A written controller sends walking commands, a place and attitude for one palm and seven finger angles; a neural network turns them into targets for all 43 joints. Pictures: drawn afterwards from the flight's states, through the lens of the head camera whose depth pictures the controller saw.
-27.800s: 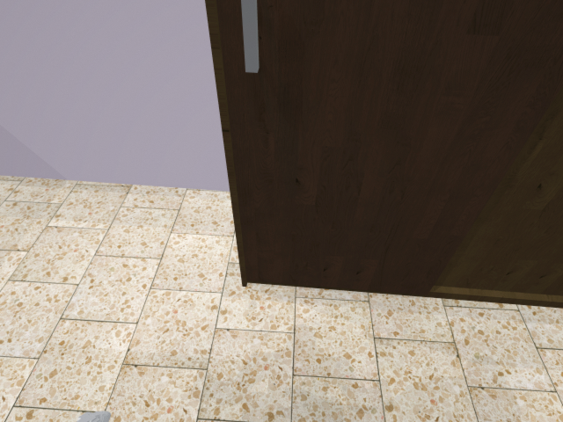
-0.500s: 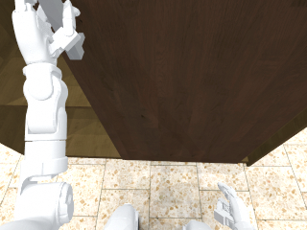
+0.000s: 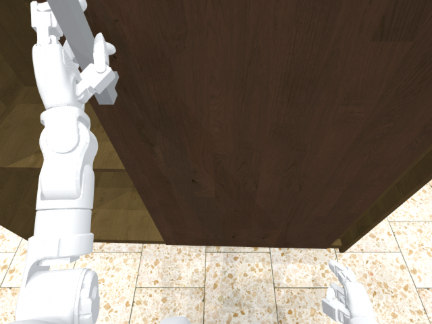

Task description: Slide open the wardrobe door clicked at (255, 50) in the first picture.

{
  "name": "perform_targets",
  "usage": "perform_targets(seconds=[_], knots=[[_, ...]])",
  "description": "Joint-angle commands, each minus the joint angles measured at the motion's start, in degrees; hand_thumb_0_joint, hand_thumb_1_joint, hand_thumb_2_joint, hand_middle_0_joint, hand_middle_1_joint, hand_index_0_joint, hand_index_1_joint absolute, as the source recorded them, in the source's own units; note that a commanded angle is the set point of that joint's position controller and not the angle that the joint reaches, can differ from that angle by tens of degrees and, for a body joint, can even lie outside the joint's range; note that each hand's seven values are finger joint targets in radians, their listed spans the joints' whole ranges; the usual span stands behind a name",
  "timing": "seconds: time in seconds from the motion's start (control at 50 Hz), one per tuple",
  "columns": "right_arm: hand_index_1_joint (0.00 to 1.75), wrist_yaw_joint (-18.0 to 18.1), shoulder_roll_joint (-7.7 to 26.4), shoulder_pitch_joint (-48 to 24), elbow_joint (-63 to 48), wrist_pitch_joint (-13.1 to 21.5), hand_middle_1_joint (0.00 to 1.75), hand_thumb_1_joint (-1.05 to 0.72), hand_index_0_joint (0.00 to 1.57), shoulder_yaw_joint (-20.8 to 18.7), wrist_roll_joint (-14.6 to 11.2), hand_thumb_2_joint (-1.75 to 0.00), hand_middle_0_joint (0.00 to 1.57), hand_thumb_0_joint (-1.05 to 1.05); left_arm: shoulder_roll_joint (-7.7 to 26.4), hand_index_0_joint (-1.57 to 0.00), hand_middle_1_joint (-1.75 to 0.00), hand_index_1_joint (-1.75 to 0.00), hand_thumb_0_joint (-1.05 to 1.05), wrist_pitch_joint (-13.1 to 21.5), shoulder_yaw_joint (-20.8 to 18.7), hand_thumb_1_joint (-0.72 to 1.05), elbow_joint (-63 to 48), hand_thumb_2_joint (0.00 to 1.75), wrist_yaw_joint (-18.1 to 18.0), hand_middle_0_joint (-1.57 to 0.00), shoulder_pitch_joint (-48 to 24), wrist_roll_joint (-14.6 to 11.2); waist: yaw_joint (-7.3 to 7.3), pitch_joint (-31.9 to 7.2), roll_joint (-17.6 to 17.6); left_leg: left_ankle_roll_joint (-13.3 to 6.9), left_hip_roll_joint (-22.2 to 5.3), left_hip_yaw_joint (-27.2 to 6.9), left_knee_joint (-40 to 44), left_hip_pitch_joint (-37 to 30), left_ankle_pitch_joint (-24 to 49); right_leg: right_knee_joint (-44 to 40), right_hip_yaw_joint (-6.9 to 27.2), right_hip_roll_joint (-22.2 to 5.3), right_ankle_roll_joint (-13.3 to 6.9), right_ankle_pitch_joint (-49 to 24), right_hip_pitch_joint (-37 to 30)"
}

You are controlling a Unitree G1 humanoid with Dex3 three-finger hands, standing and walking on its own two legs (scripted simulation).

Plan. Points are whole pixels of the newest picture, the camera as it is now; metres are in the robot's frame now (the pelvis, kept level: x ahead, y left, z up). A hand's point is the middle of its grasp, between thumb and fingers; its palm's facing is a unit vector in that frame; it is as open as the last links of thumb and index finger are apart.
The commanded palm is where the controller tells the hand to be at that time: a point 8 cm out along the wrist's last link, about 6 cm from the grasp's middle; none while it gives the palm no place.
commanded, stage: stop walking and hold the door there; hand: left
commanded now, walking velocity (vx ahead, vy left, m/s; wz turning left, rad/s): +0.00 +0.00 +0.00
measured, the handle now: (87, 33) +0.45 +0.21 +0.28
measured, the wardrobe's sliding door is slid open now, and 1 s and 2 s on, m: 0.62 0.62 0.62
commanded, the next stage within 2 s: loosen the grip on the handle in 0.30 s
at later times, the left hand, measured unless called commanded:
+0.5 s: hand (98, 59) +0.41 +0.19 +0.27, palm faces +0.25 -0.96 -0.10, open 7.7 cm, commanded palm +0.36 +0.22 +0.24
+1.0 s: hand (95, 60) +0.40 +0.19 +0.27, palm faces +0.35 -0.94 -0.07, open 14.7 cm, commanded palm +0.36 +0.23 +0.26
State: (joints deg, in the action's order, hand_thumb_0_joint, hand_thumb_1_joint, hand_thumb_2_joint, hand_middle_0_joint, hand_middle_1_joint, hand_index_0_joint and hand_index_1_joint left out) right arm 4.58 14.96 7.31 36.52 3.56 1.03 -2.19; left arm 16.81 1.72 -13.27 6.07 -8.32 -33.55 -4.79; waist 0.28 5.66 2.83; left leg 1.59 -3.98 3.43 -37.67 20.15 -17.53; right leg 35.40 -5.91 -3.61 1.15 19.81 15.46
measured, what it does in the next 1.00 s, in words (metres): stands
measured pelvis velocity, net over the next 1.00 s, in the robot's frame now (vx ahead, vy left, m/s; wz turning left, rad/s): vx -0.02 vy -0.01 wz -0.03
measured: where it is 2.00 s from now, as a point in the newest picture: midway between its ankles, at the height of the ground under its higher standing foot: outside the picture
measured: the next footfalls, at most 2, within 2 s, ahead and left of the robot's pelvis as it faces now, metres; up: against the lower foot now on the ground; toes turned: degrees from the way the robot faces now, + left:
none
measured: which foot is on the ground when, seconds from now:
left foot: down 0.00-1.00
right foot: down 0.00-1.00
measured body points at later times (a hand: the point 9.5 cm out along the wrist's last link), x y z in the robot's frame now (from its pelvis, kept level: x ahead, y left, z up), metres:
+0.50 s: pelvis +0.00 +0.00 +0.01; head +0.01 +0.00 +0.46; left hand +0.39 +0.24 +0.27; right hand +0.15 -0.24 -0.09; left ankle +0.02 +0.12 -0.72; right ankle -0.02 -0.13 -0.72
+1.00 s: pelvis -0.02 -0.01 +0.01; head -0.02 -0.01 +0.46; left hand +0.38 +0.24 +0.28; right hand +0.05 -0.27 -0.10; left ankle +0.02 +0.12 -0.73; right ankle -0.02 -0.13 -0.73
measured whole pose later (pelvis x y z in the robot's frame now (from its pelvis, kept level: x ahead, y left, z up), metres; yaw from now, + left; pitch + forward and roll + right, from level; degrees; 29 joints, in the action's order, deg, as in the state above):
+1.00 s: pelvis -0.02 -0.01 +0.01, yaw -2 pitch -2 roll +0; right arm 2.7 14.2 17.5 44.4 3.0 -1.4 -1.2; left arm 19.4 1.8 -15.0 22.4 -10.6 -37.4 -1.3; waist -1.6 0.9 0.6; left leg 0.8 -4.4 6.1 -26.1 13.3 -10.9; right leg 25.9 -4.3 -1.7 -0.1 13.5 10.8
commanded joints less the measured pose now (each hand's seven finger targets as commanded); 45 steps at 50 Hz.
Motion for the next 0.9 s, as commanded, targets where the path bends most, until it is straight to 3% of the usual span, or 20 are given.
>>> perform_targets(seconds=[0.0, 0.04, 0.06, 0.12, 0.18, 0.24, 0.28, 0.36, 0.38, 0.4, 0.42, 0.44, 0.48, 0.5, 0.56, 0.62, 0.76, 0.78, 0.82, 0.88], knots=[[0.30, 0.5, 5.3, -1.9, -7.5, 1.8, 0.30, -0.90, 0.20, -2.0, 0.0, -0.90, 0.20, 0.00, 1.8, -0.45, -1.40, -1.40, 0.00, 5.4, 10.1, 0.90, -14.6, 0.90, 3.5, -0.45, -15.0, 1.1, -0.03, -27.0, -0.2, -5.0, -9.6, -6.1, 8.5, -19.9, 46.4, 2.9, 2.9, -3.0, 1.0, -28.9, -4.6], [0.30, -0.8, 5.3, -2.1, -7.7, 1.5, 0.30, -0.90, 0.20, -1.7, 0.9, -0.90, 0.20, 0.00, 1.4, -0.45, -1.40, -1.40, 0.00, 6.1, 10.6, 0.90, -15.0, 0.90, 3.9, -0.45, -15.4, 1.6, -0.84, -23.7, 12.7, -7.9, -14.2, -10.6, 11.9, -22.0, 51.2, 6.2, 3.2, 1.0, 0.5, 2.8, 3.2], [0.30, -1.1, 5.4, -2.6, -7.8, 1.4, 0.30, -0.90, 0.20, -1.6, 1.2, -0.90, 0.20, 0.00, 1.4, -0.45, -1.40, -1.40, 0.00, 6.3, 10.9, 0.90, -15.0, 0.90, 4.0, -0.45, -16.6, 2.2, -0.73, -21.0, 11.6, -8.1, -14.3, -10.4, 13.3, -20.4, 46.6, 6.1, 2.8, 1.4, 0.0, 6.4, 3.7], [0.30, -1.5, 6.0, -1.8, -8.2, 1.4, 0.30, -0.90, 0.20, -1.7, 0.6, -0.90, 0.20, 0.00, 2.2, -0.45, -1.40, -1.40, 0.00, 6.5, 10.5, 0.90, -15.0, 0.90, 3.6, -0.45, -15.7, 2.2, -0.50, -21.8, 7.5, -6.2, -11.9, -5.7, 9.6, -20.8, 42.4, -4.4, 2.2, 1.3, -0.8, -4.6, -1.7], [0.30, -0.6, 5.2, -1.3, -8.1, 0.8, 0.30, -0.90, 0.20, -1.6, 0.7, -0.90, 0.20, 0.00, 5.7, -0.45, -1.40, -1.40, 0.00, 5.8, 8.4, 0.90, -12.2, 0.90, 3.0, -0.45, -12.5, 2.5, -1.25, -22.2, -0.5, -1.7, -6.4, 0.2, 7.0, -12.1, 25.2, -7.4, 6.3, -5.8, -1.8, -32.8, -9.6], [0.30, 0.2, 4.4, -1.0, -7.6, 0.2, 0.30, -0.90, 0.20, -1.4, 0.2, -0.90, 0.20, 0.00, 8.0, -0.45, -1.40, -1.40, 0.00, 5.0, 5.5, 0.90, -11.0, 0.90, 2.3, -0.45, -12.4, 2.0, -0.61, -24.8, -9.5, -0.7, -2.8, 0.9, 2.4, -9.4, 16.8, -6.8, 9.0, -9.3, -3.4, -47.2, -12.4], [0.30, 0.8, 4.3, -1.1, -6.9, -0.3, 0.30, -0.90, 0.20, -1.3, 0.3, -0.90, 0.20, 0.00, 7.1, -0.45, -1.40, -1.40, 0.00, 4.6, 6.7, 0.90, -10.0, 0.90, 2.2, -0.45, -11.2, 1.9, -0.72, -23.7, -8.1, -1.1, -2.4, 0.5, 4.4, -9.1, 15.4, -6.2, 8.1, -9.1, -2.9, -47.2, -12.3], [0.30, 0.6, 4.9, -1.3, -6.7, -1.3, 0.30, -0.90, 0.20, -1.2, 0.7, -0.90, 0.20, 0.00, 5.3, -0.45, -1.40, -1.40, 0.00, 4.7, 8.0, 0.90, -8.9, 0.90, 2.5, -0.45, -12.7, 2.1, -0.62, -24.1, -2.0, -2.5, -6.5, -1.1, 8.0, -15.8, 32.0, -4.6, 4.1, -4.3, -0.4, -32.4, -5.8], [0.30, 0.4, 1.1, 0.5, -7.6, 2.0, 0.30, -0.90, 0.20, 1.0, -1.9, -0.90, 0.20, 0.00, 47.4, -0.45, -1.40, -1.40, 0.00, 8.1, -24.0, 0.90, -8.9, 0.90, -0.4, -0.45, -64.2, 7.2, 0.80, -15.6, 2.0, -4.4, -2.7, -2.3, 17.0, -12.2, 10.5, -5.7, 8.5, -0.4, 1.6, 0.4, -2.7], [0.30, -0.2, 3.1, 4.5, -1.8, 4.4, 0.30, -0.90, 0.20, -5.2, 2.6, -0.90, 0.20, 0.00, 18.7, -0.45, -1.40, -1.40, 0.00, 0.4, -6.1, 0.78, 15.6, 0.84, 2.8, -0.45, -48.6, 8.3, -2.95, -22.3, -8.4, -1.4, 2.3, 0.2, 11.7, -12.6, 22.3, -8.4, 3.6, 3.8, -4.3, -17.1, -2.0], [0.30, -1.0, 5.2, 8.6, -2.5, 5.4, 0.30, -0.90, 0.20, -5.1, 0.5, -0.90, 0.20, 0.00, 7.8, -0.45, -1.40, -1.40, 0.00, -0.6, -1.3, 0.66, 12.5, 0.78, 3.4, -0.45, -38.4, 2.4, -2.88, -27.2, -11.1, -1.4, 1.4, -0.7, 10.6, -16.4, 31.6, -8.1, 2.0, 4.6, -3.5, -25.2, -5.8], [0.30, -1.2, 7.3, 7.7, -2.0, 6.4, 0.30, -0.90, 0.20, -6.0, 1.2, -0.90, 0.20, 0.00, 15.8, -0.45, -1.40, -1.40, 0.00, 0.1, -10.1, 0.54, 9.0, 0.73, 3.4, -0.45, -35.0, 1.1, -0.25, -31.4, -10.7, -1.4, 1.0, -0.7, 10.1, -20.2, 35.6, -8.4, 3.1, 4.6, -3.1, -29.6, -8.7], [0.30, -1.9, 5.3, 5.2, -2.9, 7.0, 0.30, -0.90, 0.20, -5.1, 1.7, -0.90, 0.20, 0.00, 11.7, -0.45, -1.40, -1.40, 0.00, 1.5, -6.3, 0.30, 1.0, 0.61, 2.9, -0.45, -32.0, 0.6, 1.04, -31.6, 1.5, -0.7, 1.4, -0.5, 9.8, -22.2, 38.1, -8.7, 3.2, 4.5, -3.2, -28.6, -7.8], [0.30, -2.8, 4.8, 4.4, -2.6, 6.9, 0.30, -0.90, 0.20, -4.4, 1.7, -0.90, 0.20, 0.00, 7.0, -0.45, -1.40, -1.40, 0.00, 1.8, -1.1, 0.17, 0.0, 0.55, 1.7, -0.45, -30.9, 1.6, 0.17, -26.9, 5.1, -0.9, 1.5, -0.3, 9.5, -21.0, 34.3, -9.2, 3.0, 4.5, -3.2, -24.9, -4.9], [0.30, -3.8, 5.4, 3.1, -2.7, 5.7, 0.30, -0.90, 0.20, -3.8, 1.2, -0.90, 0.20, 0.00, 4.4, -0.45, -1.40, -1.40, 0.00, 1.8, 3.2, -0.19, 4.6, 0.37, -1.9, -0.45, -25.0, 5.6, -1.68, -14.8, 1.5, -1.6, 1.9, -0.8, 12.5, -12.5, 14.9, -10.9, 2.2, 4.6, -3.0, -12.6, 0.4], [0.30, -3.2, 6.1, 2.5, -3.3, 4.7, 0.30, -0.90, 0.20, -4.0, 1.3, -0.90, 0.20, 0.00, 7.9, -0.42, -1.37, -1.37, 0.00, 2.3, 1.8, -0.55, 4.5, 0.20, -2.9, -0.42, -26.9, 6.6, -1.78, -17.1, -2.2, -2.4, 2.1, -0.7, 13.6, -11.7, 8.1, -11.6, 3.0, 4.2, -2.7, -7.6, -0.1], [0.30, -2.2, 6.8, 3.3, -2.3, 2.9, 0.30, -0.90, 0.20, -4.3, 0.9, -0.90, 0.20, 0.00, 10.8, -0.33, -1.25, -1.25, 0.00, 4.4, 0.1, -0.55, 6.6, 0.20, -1.0, -0.33, -28.1, 4.6, -2.07, -16.7, -4.0, -3.2, 2.3, -0.6, 14.5, -10.7, 1.9, -13.8, 4.4, 3.8, -2.3, -2.5, -0.4], [0.30, -1.8, 7.1, 2.3, -2.3, 2.9, 0.30, -0.90, 0.20, -4.2, 0.8, -0.90, 0.20, 0.00, 17.7, -0.32, -1.23, -1.23, 0.00, 5.2, -4.3, -0.55, 1.0, 0.20, -1.4, -0.32, -35.3, 4.5, -1.20, -20.1, -0.5, -3.2, 2.3, -0.4, 14.9, -12.6, 3.3, -14.1, 5.1, 3.8, -2.5, -3.3, -2.7], [0.30, -1.8, 6.1, 3.5, -1.8, 3.0, 0.30, -0.90, 0.20, -4.5, 0.9, -0.90, 0.20, 0.00, 13.1, -0.29, -1.20, -1.20, 0.00, 4.6, -0.3, -0.55, 2.1, 0.20, -1.5, -0.29, -35.5, 5.0, -1.89, -21.4, 0.4, -3.2, 2.1, -0.3, 14.9, -14.2, 7.0, -13.9, 4.9, 4.0, -2.8, -6.4, -3.5], [0.30, -1.5, 6.8, 4.1, -0.5, 2.8, 0.30, -0.90, 0.20, -4.5, 0.8, -0.90, 0.20, 0.00, 13.2, -0.25, -1.15, -1.15, 0.00, 4.0, -2.0, -0.55, 4.5, 0.20, -1.8, -0.25, -31.4, 3.7, -1.76, -17.9, -2.1, -3.3, 2.2, -0.6, 15.4, -13.7, 7.8, -15.1, 4.4, 4.3, -2.7, -7.4, -3.7]])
